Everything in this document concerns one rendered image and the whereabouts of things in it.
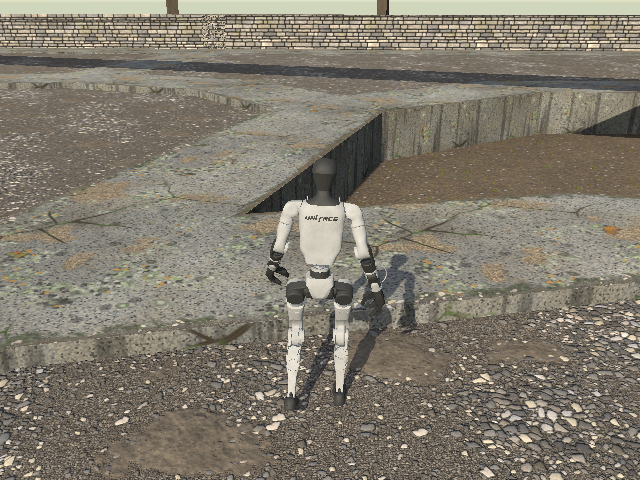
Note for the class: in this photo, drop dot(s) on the left robot shin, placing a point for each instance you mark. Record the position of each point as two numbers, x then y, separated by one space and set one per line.
293 358

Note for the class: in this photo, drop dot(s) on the left robot upper arm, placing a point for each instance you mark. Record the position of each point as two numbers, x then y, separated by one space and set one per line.
291 209

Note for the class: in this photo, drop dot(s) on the right robot hand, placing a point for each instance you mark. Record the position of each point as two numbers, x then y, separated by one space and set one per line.
378 301

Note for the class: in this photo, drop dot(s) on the robot left forearm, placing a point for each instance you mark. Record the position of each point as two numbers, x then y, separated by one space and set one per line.
274 258

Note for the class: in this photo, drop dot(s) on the right robot upper arm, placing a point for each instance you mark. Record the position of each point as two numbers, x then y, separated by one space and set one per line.
354 213

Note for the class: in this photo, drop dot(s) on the robot right forearm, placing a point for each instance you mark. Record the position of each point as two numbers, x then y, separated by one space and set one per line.
371 272

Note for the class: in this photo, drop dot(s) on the left robot hand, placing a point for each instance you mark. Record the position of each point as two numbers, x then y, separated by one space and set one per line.
272 278

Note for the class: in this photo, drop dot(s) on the robot left foot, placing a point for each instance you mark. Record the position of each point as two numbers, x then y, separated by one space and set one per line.
290 403

